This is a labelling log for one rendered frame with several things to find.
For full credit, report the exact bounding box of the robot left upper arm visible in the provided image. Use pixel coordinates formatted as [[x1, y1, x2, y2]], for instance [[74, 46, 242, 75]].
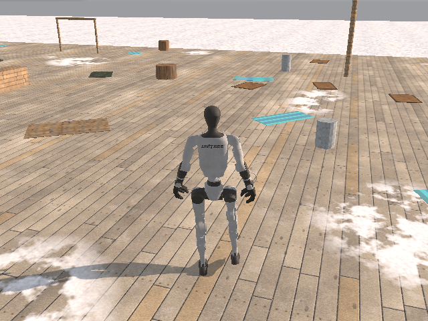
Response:
[[180, 135, 199, 172]]

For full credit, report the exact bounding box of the right robot hand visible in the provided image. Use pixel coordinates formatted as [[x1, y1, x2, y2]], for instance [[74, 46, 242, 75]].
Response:
[[240, 187, 256, 203]]

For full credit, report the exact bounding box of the robot right upper arm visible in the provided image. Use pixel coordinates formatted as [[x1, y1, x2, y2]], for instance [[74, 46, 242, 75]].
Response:
[[227, 134, 246, 172]]

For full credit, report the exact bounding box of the left robot hand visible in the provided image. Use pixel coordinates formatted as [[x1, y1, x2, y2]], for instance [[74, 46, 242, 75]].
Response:
[[173, 185, 189, 199]]

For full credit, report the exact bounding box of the robot left shin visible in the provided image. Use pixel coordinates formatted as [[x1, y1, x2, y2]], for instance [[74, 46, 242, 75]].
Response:
[[195, 224, 206, 267]]

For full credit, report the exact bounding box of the right robot forearm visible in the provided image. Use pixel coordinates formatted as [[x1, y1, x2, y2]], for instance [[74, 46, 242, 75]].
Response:
[[239, 161, 254, 190]]

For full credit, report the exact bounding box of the left robot forearm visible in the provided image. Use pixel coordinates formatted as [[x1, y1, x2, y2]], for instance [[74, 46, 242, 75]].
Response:
[[175, 162, 187, 188]]

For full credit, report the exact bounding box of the robot head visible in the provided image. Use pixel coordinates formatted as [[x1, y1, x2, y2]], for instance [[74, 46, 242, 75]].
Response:
[[201, 106, 224, 138]]

